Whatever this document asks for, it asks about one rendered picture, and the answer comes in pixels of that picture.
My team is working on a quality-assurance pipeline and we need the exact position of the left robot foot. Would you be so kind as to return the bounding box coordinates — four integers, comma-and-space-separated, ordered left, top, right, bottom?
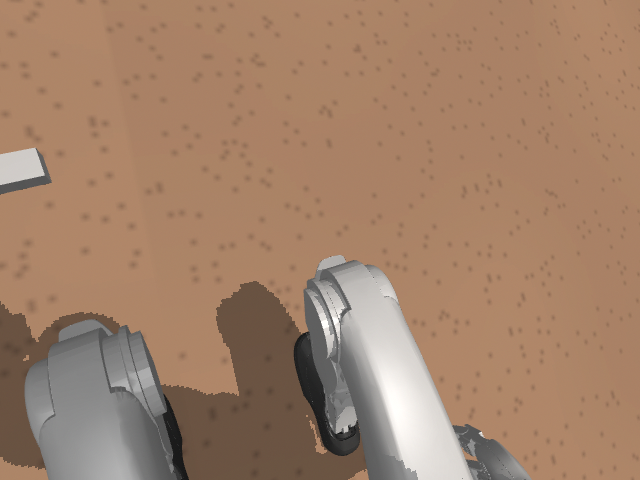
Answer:
162, 393, 189, 480

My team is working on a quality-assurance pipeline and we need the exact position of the right robot foot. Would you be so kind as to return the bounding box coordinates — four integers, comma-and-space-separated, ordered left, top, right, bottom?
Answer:
294, 331, 360, 456

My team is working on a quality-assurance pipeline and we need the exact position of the right robot hand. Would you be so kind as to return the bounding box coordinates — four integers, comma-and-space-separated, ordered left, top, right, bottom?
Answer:
452, 424, 532, 480

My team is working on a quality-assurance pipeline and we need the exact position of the small box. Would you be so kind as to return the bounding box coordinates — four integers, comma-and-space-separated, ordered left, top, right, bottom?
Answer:
0, 148, 52, 194

